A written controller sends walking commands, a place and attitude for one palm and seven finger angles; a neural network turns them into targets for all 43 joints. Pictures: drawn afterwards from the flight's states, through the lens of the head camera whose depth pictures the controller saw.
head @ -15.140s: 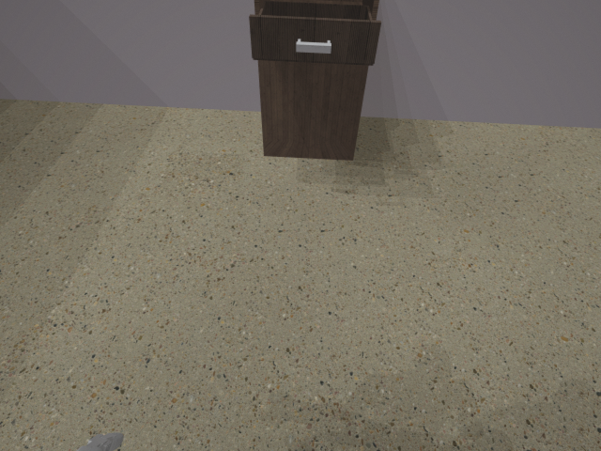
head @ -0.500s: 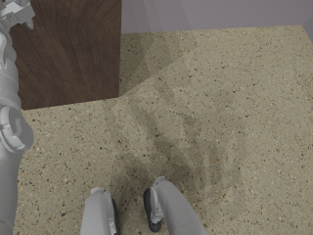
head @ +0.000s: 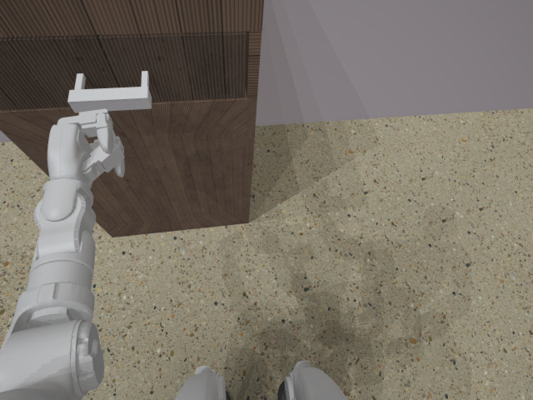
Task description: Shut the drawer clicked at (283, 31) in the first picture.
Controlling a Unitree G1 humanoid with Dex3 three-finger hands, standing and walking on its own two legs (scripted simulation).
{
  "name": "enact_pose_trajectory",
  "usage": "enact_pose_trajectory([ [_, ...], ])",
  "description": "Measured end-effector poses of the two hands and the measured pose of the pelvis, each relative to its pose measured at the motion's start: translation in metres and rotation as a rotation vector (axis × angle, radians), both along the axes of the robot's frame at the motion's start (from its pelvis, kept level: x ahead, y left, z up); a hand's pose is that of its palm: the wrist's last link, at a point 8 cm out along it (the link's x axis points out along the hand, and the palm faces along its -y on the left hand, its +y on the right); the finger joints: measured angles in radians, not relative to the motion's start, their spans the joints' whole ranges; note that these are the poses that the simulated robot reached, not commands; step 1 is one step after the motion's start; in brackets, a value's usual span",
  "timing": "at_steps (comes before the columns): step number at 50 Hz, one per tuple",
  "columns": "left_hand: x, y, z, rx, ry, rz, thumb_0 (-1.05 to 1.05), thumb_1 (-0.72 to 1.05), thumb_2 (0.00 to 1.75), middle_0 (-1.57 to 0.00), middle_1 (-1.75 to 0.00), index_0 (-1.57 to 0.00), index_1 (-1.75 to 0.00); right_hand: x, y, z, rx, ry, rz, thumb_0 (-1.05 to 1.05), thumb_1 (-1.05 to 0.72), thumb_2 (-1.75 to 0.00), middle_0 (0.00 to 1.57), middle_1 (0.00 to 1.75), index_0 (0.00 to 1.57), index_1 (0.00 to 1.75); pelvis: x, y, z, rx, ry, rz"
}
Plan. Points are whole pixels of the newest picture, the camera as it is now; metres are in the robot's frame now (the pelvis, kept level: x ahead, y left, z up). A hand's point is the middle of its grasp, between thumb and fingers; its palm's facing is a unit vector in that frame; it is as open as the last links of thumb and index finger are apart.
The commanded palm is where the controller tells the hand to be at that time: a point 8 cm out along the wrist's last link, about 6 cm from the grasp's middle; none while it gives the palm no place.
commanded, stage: draw the hand back to the body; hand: left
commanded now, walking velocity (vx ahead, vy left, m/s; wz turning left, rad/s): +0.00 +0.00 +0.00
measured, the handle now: (112, 89) +0.60 +0.23 +0.03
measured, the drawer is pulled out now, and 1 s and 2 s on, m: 0.00 0.00 0.00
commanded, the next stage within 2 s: step back with the hand held close in 1.16 s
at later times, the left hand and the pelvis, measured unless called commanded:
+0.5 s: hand (42, 245) +0.30 +0.21 +0.14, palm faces +0.22 -0.95 -0.24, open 3.3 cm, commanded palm +0.25 +0.26 +0.16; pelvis +0.00 -0.01 +0.05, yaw +3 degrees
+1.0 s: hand out of the picture +0.15 +0.22 +0.23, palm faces +0.42 -0.82 -0.39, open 3.3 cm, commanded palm +0.10 +0.27 +0.24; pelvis -0.01 -0.02 +0.07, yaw +3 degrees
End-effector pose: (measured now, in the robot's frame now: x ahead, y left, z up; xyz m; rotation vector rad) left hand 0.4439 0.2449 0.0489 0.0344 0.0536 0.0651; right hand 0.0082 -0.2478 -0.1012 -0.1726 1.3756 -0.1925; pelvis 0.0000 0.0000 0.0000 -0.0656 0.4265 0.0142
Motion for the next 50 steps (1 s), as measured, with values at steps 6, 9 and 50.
enact_pose_trajectory([
  [6, -0.048, 0.006, 0.032, -0.022, -0.062, 0.045, 0.02, 0.89, 0.90, -1.40, -1.60, -1.40, -1.60, 0.065, 0.000, 0.020, 0.002, -0.199, 0.064, 0.01, -0.91, -0.90, 0.20, 0.30, 0.21, 0.30, 0.015, -0.002, 0.018, 0.009, -0.093, 0.017],
  [9, -0.065, 0.011, 0.044, -0.009, -0.091, 0.048, 0.02, 0.89, 0.90, -1.40, -1.60, -1.40, -1.60, 0.096, -0.002, 0.027, -0.006, -0.292, 0.098, 0.01, -0.91, -0.90, 0.20, 0.30, 0.21, 0.30, 0.015, -0.003, 0.020, 0.014, -0.130, 0.028],
  [50, -0.334, 0.017, 0.193, 0.425, -0.184, 0.343, 0.02, 0.89, 0.90, -1.40, -1.60, -1.41, -1.60, 0.163, 0.019, 0.091, 0.043, -0.702, 0.253, 0.01, -0.90, -0.90, 0.20, 0.30, 0.21, 0.30, -0.013, -0.021, 0.066, 0.066, -0.503, 0.040],
])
